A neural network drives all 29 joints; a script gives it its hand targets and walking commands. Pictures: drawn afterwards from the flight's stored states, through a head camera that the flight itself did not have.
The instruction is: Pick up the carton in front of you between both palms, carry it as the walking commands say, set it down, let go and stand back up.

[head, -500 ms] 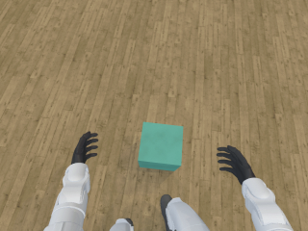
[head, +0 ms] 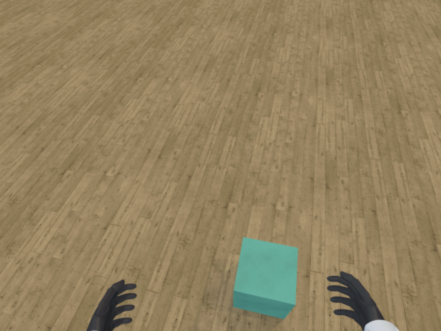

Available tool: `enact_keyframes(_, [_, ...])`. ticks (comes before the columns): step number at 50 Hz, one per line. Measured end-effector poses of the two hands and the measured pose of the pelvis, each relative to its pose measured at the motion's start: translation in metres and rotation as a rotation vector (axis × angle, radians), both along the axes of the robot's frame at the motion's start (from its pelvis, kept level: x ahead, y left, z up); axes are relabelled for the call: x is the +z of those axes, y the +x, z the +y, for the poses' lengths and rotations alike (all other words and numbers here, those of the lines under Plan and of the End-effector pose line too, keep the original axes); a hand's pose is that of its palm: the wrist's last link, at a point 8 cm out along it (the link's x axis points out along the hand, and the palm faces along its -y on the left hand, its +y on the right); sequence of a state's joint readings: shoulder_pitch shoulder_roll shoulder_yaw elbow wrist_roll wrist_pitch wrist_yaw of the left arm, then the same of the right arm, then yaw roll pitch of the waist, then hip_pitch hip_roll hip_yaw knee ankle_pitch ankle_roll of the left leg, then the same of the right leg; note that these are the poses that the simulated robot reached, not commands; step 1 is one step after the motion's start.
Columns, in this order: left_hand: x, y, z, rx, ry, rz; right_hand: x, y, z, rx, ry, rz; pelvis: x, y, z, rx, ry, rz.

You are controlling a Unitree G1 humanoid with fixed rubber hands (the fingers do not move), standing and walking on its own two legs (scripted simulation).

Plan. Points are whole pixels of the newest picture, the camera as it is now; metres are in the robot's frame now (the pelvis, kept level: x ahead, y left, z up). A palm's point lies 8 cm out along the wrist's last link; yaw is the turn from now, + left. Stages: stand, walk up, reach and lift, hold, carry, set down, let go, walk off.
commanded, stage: let go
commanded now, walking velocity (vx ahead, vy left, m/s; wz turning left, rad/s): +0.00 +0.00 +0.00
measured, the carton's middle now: (264, 278) +0.40 -0.13 -0.65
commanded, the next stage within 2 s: stand in 0.36 s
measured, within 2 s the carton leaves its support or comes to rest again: neither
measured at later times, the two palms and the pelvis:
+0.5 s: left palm out of the picture +0.12 +0.23 -0.09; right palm out of the picture +0.12 -0.29 -0.09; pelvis +0.00 -0.03 -0.01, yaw -2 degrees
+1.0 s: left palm out of the picture +0.14 +0.20 -0.13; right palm out of the picture +0.06 -0.31 -0.14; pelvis +0.04 -0.04 -0.02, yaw -6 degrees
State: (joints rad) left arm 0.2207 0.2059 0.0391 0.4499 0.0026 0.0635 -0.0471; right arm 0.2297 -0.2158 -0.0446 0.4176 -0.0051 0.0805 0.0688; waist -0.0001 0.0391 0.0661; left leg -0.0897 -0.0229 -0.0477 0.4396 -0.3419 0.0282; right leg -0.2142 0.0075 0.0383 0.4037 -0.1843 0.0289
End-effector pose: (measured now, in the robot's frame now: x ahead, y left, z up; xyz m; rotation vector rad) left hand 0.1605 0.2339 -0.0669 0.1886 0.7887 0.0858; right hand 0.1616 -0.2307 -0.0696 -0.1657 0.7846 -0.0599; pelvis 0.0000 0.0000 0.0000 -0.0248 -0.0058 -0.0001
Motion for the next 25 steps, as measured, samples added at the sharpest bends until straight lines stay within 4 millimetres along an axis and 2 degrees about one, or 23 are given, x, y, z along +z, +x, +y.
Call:
enact_keyframes(6, [-0.002,-0.006,0.001,0.015,0.000,-0.005,0.002,0.001,-0.007,-0.026,-0.042,0.014,-0.002,0.001,0.001,-0.005,0.000,-0.021])
enact_keyframes(18, [-0.003,-0.002,-0.024,-0.002,-0.003,-0.004,0.001,-0.014,-0.032,-0.065,-0.055,0.046,-0.004,-0.007,-0.017,-0.015,0.008,-0.044])
enact_keyframes(21, [-0.011,-0.016,-0.020,-0.006,0.058,0.034,-0.005,-0.021,-0.042,-0.052,-0.102,0.015,-0.005,-0.004,-0.022,-0.029,0.012,-0.003])
enact_keyframes(25, [-0.027,-0.043,-0.007,0.008,0.107,0.143,-0.025,-0.045,-0.059,-0.076,-0.130,0.057,-0.008,0.004,-0.026,-0.042,0.006,0.043])
